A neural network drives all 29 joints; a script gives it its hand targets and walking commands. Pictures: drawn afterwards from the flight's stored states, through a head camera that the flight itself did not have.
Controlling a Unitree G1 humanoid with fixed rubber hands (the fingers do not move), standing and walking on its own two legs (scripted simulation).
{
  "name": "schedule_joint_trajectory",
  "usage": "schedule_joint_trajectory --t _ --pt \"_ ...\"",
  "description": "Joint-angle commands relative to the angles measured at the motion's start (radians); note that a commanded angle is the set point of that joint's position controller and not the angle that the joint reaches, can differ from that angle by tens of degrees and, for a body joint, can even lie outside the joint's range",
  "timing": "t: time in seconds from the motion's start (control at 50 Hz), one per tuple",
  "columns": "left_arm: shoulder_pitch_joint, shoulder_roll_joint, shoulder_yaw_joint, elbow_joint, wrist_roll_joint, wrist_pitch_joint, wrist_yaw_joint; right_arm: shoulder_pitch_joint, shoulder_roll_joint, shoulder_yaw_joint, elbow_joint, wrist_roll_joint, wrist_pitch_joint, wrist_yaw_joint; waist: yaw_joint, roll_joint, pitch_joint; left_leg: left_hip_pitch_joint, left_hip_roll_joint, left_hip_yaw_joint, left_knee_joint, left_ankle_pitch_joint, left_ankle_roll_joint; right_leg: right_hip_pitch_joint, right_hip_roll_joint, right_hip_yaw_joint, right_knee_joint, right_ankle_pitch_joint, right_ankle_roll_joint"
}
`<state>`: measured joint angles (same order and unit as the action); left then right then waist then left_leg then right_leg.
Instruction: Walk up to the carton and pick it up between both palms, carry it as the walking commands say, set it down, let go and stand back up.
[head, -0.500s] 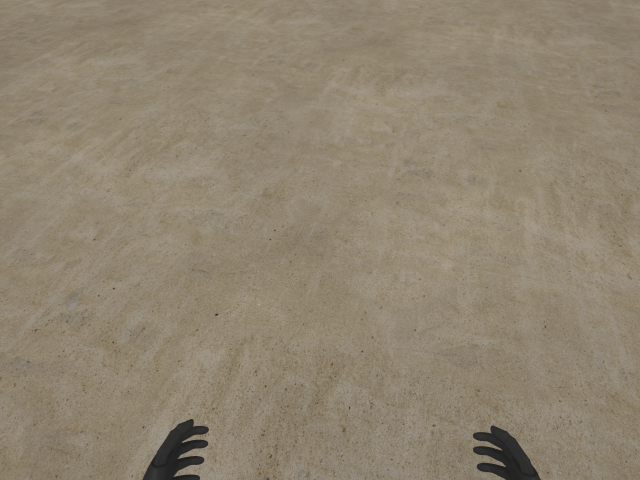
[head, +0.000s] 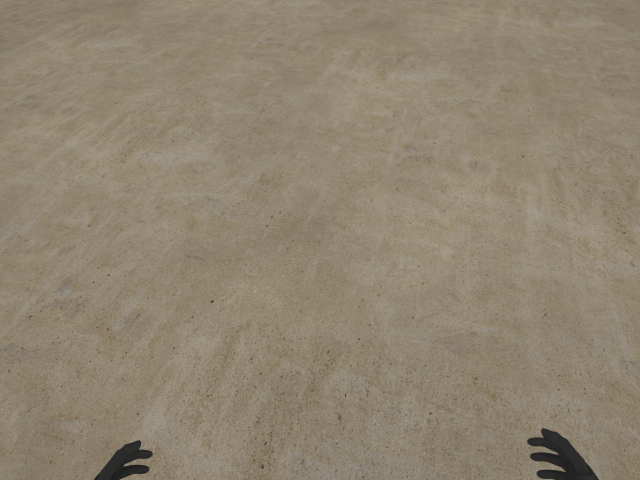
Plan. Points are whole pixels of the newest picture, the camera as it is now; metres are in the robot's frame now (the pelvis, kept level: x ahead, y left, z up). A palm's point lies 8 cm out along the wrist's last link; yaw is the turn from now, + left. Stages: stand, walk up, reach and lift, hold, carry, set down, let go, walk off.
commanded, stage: stand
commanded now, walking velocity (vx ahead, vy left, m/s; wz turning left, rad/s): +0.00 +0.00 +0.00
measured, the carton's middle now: out of the picture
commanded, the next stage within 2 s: walk up in 1.88 s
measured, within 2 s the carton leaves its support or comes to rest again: neither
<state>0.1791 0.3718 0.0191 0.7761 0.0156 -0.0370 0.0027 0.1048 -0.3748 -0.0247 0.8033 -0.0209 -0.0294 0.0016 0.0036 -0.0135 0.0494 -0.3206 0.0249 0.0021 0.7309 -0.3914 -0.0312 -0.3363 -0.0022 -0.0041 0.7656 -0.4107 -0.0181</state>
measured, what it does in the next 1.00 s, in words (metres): stands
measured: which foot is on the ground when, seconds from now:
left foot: down 0.00-1.00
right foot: down 0.00-1.00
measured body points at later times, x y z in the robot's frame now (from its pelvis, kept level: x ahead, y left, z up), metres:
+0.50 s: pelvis +0.00 -0.01 +0.02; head +0.02 -0.02 +0.47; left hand +0.14 +0.28 -0.09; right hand +0.12 -0.32 -0.10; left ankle +0.00 +0.14 -0.71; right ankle +0.00 -0.11 -0.71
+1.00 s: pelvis +0.00 +0.00 +0.03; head +0.01 +0.01 +0.48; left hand +0.11 +0.31 -0.09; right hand +0.10 -0.30 -0.09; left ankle +0.00 +0.14 -0.71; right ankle +0.00 -0.11 -0.71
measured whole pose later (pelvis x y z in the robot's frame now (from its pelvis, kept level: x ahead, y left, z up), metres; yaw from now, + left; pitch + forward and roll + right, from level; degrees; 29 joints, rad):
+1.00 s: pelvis +0.00 +0.00 +0.03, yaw -2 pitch -3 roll +0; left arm 0.11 0.38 0.01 1.04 0.01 -0.02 0.00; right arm 0.06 -0.36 -0.02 1.08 -0.02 -0.01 0.00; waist 0.01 -0.01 0.06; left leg -0.12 0.05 0.04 0.39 -0.22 -0.03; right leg -0.15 0.02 0.02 0.41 -0.21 -0.01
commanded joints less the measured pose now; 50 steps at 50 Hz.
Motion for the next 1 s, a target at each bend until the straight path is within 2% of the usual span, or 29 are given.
schedule_joint_trajectory --t 0.0,0.02,0.04,0.06,0.08,0.1,0.12,0.14,0.16,0.18,0.2,0.22,0.24,0.32,0.34,0.4,0.44,0.46,0.5,0.54,0.58,0.66,0.68,0.78,0.8,0.86,0.88,0.94,0.98 --pt "-0.069 0.163 0.04 -0.054 -0.001 -0.018 0.012 -0.055 -0.17 -0.041 -0.049 0.011 -0.027 -0.004 -0.016 -0.042 -0.08 0.029 0.068 -0.059 -0.127 0.195 0.089 0.059 -0.1 0.128 -0.194 0.338 -0.072" --pt "-0.066 0.15 0.029 -0.047 0.004 -0.024 0.01 -0.065 -0.189 -0.039 -0.03 0.006 -0.016 -0.004 -0.011 0.014 -0.063 0.067 0.06 -0.051 -0.127 0.249 0.077 0.024 -0.095 0.139 -0.204 0.356 -0.074" --pt "-0.073 0.163 0.033 -0.054 0.001 -0.017 0.014 -0.087 -0.177 -0.052 -0.033 0.002 -0.02 -0.005 -0.011 -0.051 -0.11 0.089 0.053 -0.045 -0.132 0.2 0.083 0.044 -0.097 0.119 -0.214 0.373 -0.077" --pt "-0.066 0.203 0.048 -0.041 -0.014 -0.02 0.013 -0.031 -0.176 -0.042 -0.021 0.009 -0.013 -0.002 -0.026 0.003 -0.132 0.102 0.062 -0.043 -0.141 0.247 0.077 0.077 -0.1 0.13 -0.197 0.351 -0.076" --pt "-0.074 0.194 0.048 -0.038 -0.002 -0.024 0.013 -0.1 -0.173 -0.029 -0.008 -0.002 -0.006 -0.005 -0.003 0.044 -0.072 0.095 0.057 -0.041 -0.16 0.254 0.088 0.039 -0.092 0.139 -0.203 0.355 -0.07" --pt "-0.05 0.169 0.032 -0.016 -0.014 -0.021 0.01 -0.093 -0.161 -0.039 -0.009 0.003 -0.015 -0.01 0.005 -0.045 -0.085 0.086 0.073 -0.063 -0.168 0.237 0.1 0.065 -0.09 0.114 -0.234 0.329 -0.072" --pt "-0.1 0.189 0.036 -0.012 -0.01 -0.016 0.015 -0.067 -0.159 -0.036 -0.002 -0.008 -0.013 -0.003 -0.014 -0.01 -0.077 0.088 0.068 -0.054 -0.203 0.247 0.096 0.075 -0.089 0.106 -0.192 0.319 -0.07" --pt "-0.056 0.145 0.034 -0.008 0.001 -0.016 0.014 -0.078 -0.178 -0.05 0.005 0.014 -0.012 -0.007 0.008 -0.005 -0.119 0.097 0.06 -0.032 -0.164 0.247 0.08 0.105 -0.085 0.102 -0.216 0.369 -0.065" --pt "-0.088 0.139 0.024 -0.002 -0.006 -0.021 0.012 -0.093 -0.15 -0.035 0.016 0.016 -0.013 -0.005 0.009 -0.071 -0.127 0.103 0.06 -0.042 -0.17 0.247 0.086 0.103 -0.098 0.123 -0.239 0.394 -0.063" --pt "-0.119 0.156 0.028 -0.006 -0.005 -0.021 0.015 -0.049 -0.129 -0.026 0.017 0.013 -0.018 -0.001 -0.028 -0.037 -0.115 0.113 0.07 -0.034 -0.186 0.28 0.075 0.096 -0.107 0.128 -0.221 0.385 -0.071" --pt "-0.07 0.176 0.03 0.031 -0.007 -0.019 0.017 -0.065 -0.16 -0.03 0.034 0.014 -0.027 0.001 -0.018 0.023 -0.11 0.129 0.071 -0.028 -0.166 0.277 0.075 0.084 -0.096 0.141 -0.229 0.406 -0.068" --pt "-0.083 0.161 0.032 0.018 -0.009 -0.024 0.01 -0.085 -0.155 -0.023 0.033 0.004 -0.016 0.0 0.013 0.014 -0.097 0.109 0.073 -0.03 -0.186 0.284 0.082 0.084 -0.111 0.154 -0.23 0.433 -0.072" --pt "-0.097 0.19 0.038 0.026 0.009 -0.015 0.013 -0.1 -0.147 -0.03 0.046 0.009 -0.018 0.004 -0.008 -0.038 -0.073 0.098 0.076 -0.041 -0.226 0.251 0.072 0.09 -0.102 0.14 -0.248 0.415 -0.063" --pt "-0.094 0.176 0.022 0.053 -0.008 -0.026 0.008 -0.065 -0.159 -0.016 0.086 -0.002 -0.006 -0.005 -0.001 -0.022 -0.064 0.166 0.069 -0.04 -0.241 0.26 0.075 0.092 -0.124 0.176 -0.313 0.451 -0.059" --pt "-0.142 0.178 0.016 0.059 -0.011 -0.024 0.009 -0.083 -0.136 -0.02 0.095 0.011 -0.002 -0.008 -0.022 -0.088 -0.098 0.173 0.079 -0.025 -0.24 0.238 0.069 0.116 -0.111 0.143 -0.328 0.39 -0.049" --pt "-0.095 0.173 0.033 0.087 -0.017 -0.017 0.011 -0.083 -0.144 -0.024 0.11 0.008 -0.005 0.003 -0.004 0.025 -0.115 0.171 0.071 -0.019 -0.255 0.246 0.068 0.163 -0.113 0.155 -0.321 0.447 -0.054" --pt "-0.113 0.161 0.026 0.106 -0.024 -0.01 0.007 -0.085 -0.157 -0.017 0.138 0.002 -0.018 -0.004 0.023 -0.006 -0.085 0.162 0.09 -0.041 -0.294 0.253 0.084 0.162 -0.12 0.155 -0.33 0.417 -0.067" --pt "-0.123 0.167 0.017 0.131 -0.007 -0.007 0.007 -0.099 -0.154 -0.036 0.138 0.001 -0.014 0.0 -0.008 -0.044 -0.043 0.173 0.09 -0.033 -0.296 0.236 0.069 0.125 -0.117 0.159 -0.357 0.402 -0.046" --pt "-0.124 0.174 0.027 0.137 -0.014 -0.007 0.009 -0.047 -0.146 -0.026 0.152 0.001 -0.012 -0.001 0.006 0.014 -0.086 0.184 0.081 -0.03 -0.328 0.243 0.077 0.172 -0.122 0.172 -0.358 0.38 -0.06" --pt "-0.139 0.175 0.025 0.148 -0.004 -0.002 0.012 -0.091 -0.168 -0.036 0.158 0.011 -0.009 0.002 0.01 -0.051 -0.098 0.217 0.097 -0.042 -0.334 0.254 0.067 0.142 -0.111 0.136 -0.373 0.361 -0.042" --pt "-0.131 0.165 0.024 0.16 -0.019 0.0 0.006 -0.084 -0.172 -0.041 0.165 0.002 -0.009 -0.001 0.008 0.04 -0.037 0.174 0.083 -0.031 -0.33 0.27 0.069 0.142 -0.09 0.132 -0.402 0.373 -0.027" --pt "-0.113 0.194 0.026 0.186 -0.011 -0.003 0.012 -0.082 -0.15 -0.019 0.177 0.024 -0.006 -0.004 -0.017 -0.043 -0.085 0.231 0.093 -0.037 -0.335 0.307 0.056 0.17 -0.115 0.143 -0.395 0.479 -0.034" --pt "-0.141 0.196 0.029 0.165 0.002 -0.01 0.014 -0.108 -0.167 -0.028 0.18 0.005 -0.007 0.0 -0.006 0.015 -0.073 0.239 0.097 -0.029 -0.363 0.312 0.053 0.158 -0.111 0.138 -0.392 0.461 -0.039" --pt "-0.117 0.146 0.013 0.183 -0.016 -0.009 0.002 -0.086 -0.16 -0.03 0.192 -0.008 -0.006 -0.004 0.005 -0.005 -0.101 0.218 0.108 -0.033 -0.354 0.291 0.06 0.191 -0.111 0.128 -0.4 0.439 -0.032" --pt "-0.124 0.193 0.024 0.208 -0.012 -0.004 0.001 -0.085 -0.18 -0.027 0.218 0.003 0.003 0.0 -0.007 0.031 -0.052 0.213 0.102 -0.035 -0.371 0.29 0.056 0.148 -0.108 0.139 -0.411 0.418 -0.025" --pt "-0.107 0.195 0.03 0.204 -0.004 0.005 0.007 -0.094 -0.152 -0.02 0.213 0.002 0.0 -0.003 0.012 -0.041 -0.083 0.225 0.101 -0.031 -0.386 0.248 0.061 0.155 -0.103 0.136 -0.458 0.311 -0.024" --pt "-0.136 0.211 0.036 0.209 -0.003 -0.001 0.012 -0.106 -0.147 -0.021 0.209 0.002 0.005 0.0 -0.005 0.023 -0.044 0.219 0.099 -0.032 -0.396 0.269 0.057 0.146 -0.096 0.14 -0.426 0.312 -0.028" --pt "-0.117 0.197 0.026 0.193 -0.006 0.0 0.0 -0.12 -0.15 -0.015 0.221 0.007 0.003 -0.005 0.01 0.053 -0.044 0.194 0.102 -0.033 -0.407 0.279 0.061 0.172 -0.102 0.141 -0.445 0.374 -0.024" --pt "-0.14 0.208 0.018 0.219 -0.007 0.01 0.009 -0.082 -0.132 -0.012 0.219 0.009 -0.006 -0.002 -0.012 0.003 -0.044 0.211 0.113 -0.067 -0.444 0.231 0.07 0.167 -0.106 0.133 -0.441 0.305 -0.019"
